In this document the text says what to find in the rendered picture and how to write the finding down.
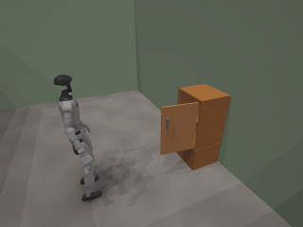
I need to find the robot right forearm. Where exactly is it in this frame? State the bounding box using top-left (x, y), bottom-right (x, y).
top-left (66, 129), bottom-right (87, 157)

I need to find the robot right hand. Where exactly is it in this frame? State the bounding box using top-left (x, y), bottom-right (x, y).
top-left (81, 153), bottom-right (98, 172)

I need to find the cupboard door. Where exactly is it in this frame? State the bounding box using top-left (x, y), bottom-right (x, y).
top-left (160, 102), bottom-right (199, 155)

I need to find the right robot upper arm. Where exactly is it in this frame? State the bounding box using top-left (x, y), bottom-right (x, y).
top-left (62, 102), bottom-right (76, 135)

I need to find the robot right foot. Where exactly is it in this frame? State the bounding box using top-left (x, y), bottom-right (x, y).
top-left (81, 191), bottom-right (102, 201)

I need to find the robot left thigh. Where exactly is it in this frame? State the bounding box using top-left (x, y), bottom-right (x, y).
top-left (81, 130), bottom-right (93, 152)

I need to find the robot left hand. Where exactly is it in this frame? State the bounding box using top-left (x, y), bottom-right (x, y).
top-left (80, 122), bottom-right (91, 133)

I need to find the handle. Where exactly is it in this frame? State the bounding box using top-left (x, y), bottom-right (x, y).
top-left (165, 117), bottom-right (169, 130)

